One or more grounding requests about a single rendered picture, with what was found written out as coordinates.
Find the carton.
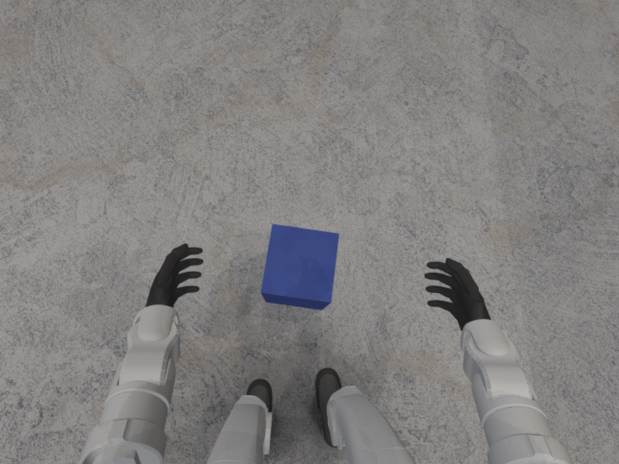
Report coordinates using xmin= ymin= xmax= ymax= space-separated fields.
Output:
xmin=261 ymin=224 xmax=339 ymax=310

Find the left robot shin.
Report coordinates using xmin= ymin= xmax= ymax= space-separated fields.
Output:
xmin=230 ymin=395 xmax=267 ymax=413

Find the left robot hand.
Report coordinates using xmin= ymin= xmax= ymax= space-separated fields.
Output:
xmin=146 ymin=244 xmax=203 ymax=307

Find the right robot hand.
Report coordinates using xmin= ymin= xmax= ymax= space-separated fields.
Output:
xmin=425 ymin=258 xmax=491 ymax=331

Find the left robot foot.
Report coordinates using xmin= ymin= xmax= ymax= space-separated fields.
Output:
xmin=247 ymin=379 xmax=272 ymax=412

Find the right robot forearm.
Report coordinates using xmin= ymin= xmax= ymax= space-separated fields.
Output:
xmin=460 ymin=319 xmax=574 ymax=464

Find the left robot forearm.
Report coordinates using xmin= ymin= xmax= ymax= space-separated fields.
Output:
xmin=78 ymin=304 xmax=180 ymax=464

